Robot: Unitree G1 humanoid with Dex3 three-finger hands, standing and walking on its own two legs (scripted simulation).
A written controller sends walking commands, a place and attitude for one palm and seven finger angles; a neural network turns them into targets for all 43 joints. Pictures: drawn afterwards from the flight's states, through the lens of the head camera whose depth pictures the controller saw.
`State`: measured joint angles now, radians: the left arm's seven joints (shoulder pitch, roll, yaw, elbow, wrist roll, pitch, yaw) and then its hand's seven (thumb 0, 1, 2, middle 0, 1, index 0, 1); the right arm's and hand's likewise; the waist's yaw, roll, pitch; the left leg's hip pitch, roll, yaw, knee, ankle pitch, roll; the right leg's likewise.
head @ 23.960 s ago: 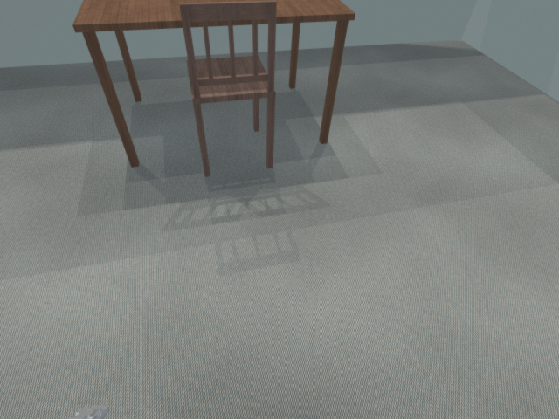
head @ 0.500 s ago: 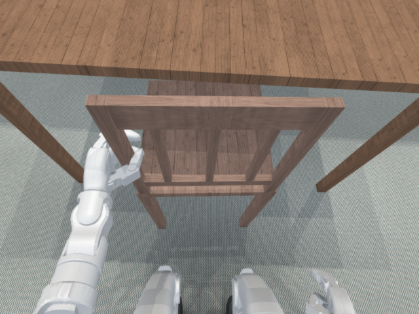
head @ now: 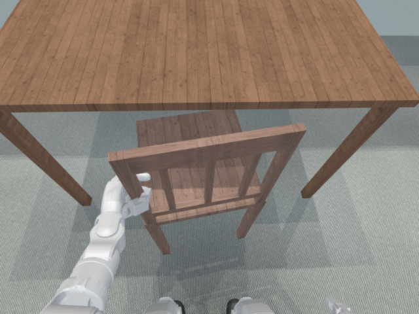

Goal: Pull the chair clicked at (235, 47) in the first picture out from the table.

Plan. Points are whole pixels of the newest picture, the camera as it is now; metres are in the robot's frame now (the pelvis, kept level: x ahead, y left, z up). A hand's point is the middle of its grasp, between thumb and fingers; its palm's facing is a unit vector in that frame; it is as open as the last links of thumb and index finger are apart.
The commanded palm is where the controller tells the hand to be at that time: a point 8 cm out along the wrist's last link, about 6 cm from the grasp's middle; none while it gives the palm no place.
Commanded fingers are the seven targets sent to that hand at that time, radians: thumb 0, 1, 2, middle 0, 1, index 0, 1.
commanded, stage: step backward, pulling the chair out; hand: left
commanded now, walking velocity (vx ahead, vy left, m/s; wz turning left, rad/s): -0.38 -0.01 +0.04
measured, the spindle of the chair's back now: (209, 182) +0.40 -0.01 -0.10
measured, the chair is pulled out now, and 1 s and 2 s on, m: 0.06 0.15 0.39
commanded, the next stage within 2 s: none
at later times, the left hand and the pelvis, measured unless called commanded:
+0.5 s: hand (143, 231) +0.28 +0.13 -0.06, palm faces +0.01 -0.99 -0.15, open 5.7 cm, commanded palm +0.26 +0.18 -0.06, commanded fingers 0.00 0.90 0.90 -0.50 -1.45 -0.50 -1.45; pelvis -0.06 +0.01 +0.00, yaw +0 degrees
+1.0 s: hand (149, 257) +0.23 +0.11 -0.06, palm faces +0.00 -0.99 -0.17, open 5.7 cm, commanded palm +0.20 +0.16 -0.06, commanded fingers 0.00 0.90 0.90 -0.50 -1.45 -0.50 -1.45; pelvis -0.11 -0.01 +0.00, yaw +0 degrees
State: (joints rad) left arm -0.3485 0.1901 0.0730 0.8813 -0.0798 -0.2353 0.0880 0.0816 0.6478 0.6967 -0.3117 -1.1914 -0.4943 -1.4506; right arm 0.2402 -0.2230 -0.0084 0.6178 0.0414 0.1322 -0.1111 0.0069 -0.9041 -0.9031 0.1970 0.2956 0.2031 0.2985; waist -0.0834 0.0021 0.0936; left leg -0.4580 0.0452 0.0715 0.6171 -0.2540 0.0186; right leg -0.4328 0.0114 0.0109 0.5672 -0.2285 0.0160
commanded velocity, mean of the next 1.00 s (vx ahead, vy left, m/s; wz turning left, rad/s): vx -0.38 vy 0.01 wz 0.07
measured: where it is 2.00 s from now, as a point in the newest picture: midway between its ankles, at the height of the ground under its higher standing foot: outside the picture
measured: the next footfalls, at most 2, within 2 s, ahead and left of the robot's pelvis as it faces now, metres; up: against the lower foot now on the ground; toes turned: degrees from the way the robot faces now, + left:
right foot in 0.60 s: -0.06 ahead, -0.16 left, +0.00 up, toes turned -3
left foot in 0.92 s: -0.06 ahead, +0.11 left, +0.00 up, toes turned -2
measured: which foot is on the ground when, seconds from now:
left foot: down 0.00-0.74, up 0.76-0.90, down 0.92-1.00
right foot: down 0.00-0.40, up 0.42-0.58, down 0.60-1.00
